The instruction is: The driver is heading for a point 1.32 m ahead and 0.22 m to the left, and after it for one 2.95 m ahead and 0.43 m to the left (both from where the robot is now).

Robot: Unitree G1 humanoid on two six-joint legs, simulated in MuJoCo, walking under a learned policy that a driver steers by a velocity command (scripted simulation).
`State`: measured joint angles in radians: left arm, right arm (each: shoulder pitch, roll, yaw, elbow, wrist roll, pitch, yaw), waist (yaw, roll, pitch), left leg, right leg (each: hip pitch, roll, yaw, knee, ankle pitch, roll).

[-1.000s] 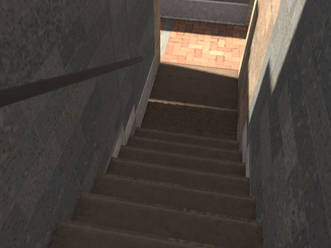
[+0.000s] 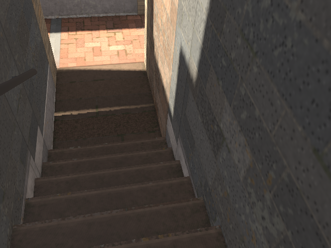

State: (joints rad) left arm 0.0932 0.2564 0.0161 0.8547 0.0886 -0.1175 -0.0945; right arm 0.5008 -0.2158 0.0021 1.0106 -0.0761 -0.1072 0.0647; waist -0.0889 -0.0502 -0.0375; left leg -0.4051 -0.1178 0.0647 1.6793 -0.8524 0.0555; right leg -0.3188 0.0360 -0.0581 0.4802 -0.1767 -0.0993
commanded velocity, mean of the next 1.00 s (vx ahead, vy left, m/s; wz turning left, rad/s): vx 0.49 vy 0.00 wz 0.28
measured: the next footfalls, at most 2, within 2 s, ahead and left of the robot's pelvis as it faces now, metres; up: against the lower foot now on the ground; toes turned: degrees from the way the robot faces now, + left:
left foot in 0.34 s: +0.31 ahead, +0.17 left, -0.16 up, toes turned +8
right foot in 0.82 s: +0.58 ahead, +0.06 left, -0.32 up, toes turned +18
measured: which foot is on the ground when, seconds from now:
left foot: up 0.00-0.32, down 0.34-0.84, up 0.86-1.00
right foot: down 0.00-0.36, up 0.38-0.80, down 0.82-1.00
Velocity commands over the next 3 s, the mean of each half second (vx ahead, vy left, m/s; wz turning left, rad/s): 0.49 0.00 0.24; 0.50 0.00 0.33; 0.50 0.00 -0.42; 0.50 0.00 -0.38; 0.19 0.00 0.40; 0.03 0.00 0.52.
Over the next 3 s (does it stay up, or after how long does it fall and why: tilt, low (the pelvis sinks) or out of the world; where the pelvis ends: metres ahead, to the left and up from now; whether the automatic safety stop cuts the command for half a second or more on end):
stays up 1.30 0.18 -0.83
